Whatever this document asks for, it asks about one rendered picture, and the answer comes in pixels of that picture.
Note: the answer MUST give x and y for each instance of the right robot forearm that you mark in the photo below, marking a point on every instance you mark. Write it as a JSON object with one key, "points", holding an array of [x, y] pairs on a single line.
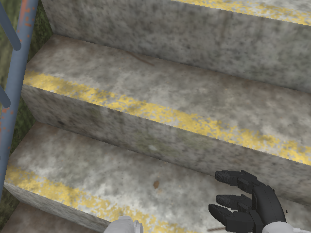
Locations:
{"points": [[278, 227]]}

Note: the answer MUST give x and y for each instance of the left robot shin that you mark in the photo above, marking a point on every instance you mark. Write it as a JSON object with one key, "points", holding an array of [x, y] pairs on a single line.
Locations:
{"points": [[125, 217]]}

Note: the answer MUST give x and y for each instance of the robot right hand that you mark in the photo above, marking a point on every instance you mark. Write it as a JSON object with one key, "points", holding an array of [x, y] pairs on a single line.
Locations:
{"points": [[252, 214]]}

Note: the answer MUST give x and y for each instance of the robot left thigh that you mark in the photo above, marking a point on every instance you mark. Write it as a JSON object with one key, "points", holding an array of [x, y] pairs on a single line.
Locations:
{"points": [[125, 225]]}

